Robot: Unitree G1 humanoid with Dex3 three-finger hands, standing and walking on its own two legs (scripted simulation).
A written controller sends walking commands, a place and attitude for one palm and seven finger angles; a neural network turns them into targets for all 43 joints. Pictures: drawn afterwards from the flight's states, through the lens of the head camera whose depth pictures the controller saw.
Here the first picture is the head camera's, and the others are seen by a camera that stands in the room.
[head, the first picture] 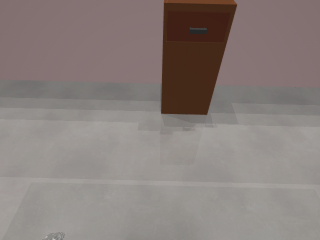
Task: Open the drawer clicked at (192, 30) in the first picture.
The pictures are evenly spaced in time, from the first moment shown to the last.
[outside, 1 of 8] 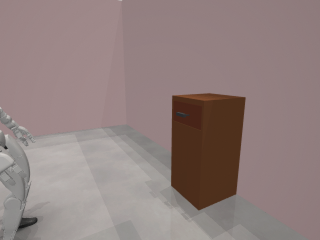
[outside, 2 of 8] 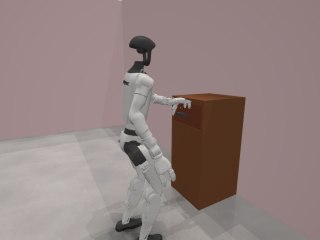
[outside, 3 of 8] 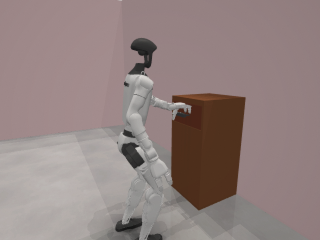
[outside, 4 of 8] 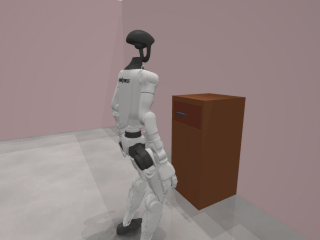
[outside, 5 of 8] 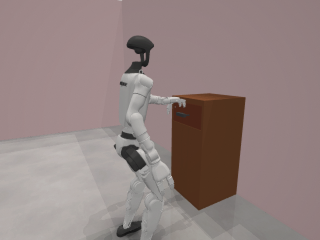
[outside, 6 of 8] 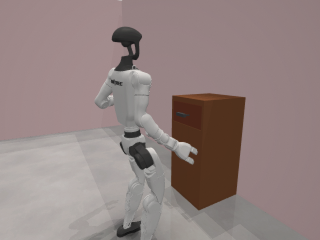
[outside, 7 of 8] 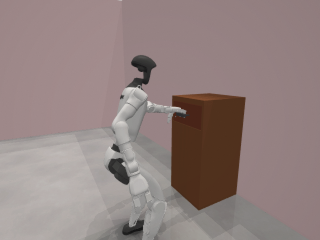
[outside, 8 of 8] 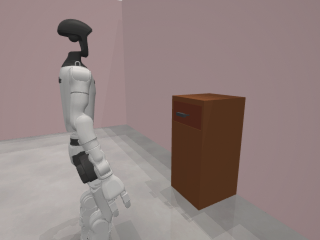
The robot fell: no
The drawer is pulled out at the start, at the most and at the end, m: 0.00 0.01 0.00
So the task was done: no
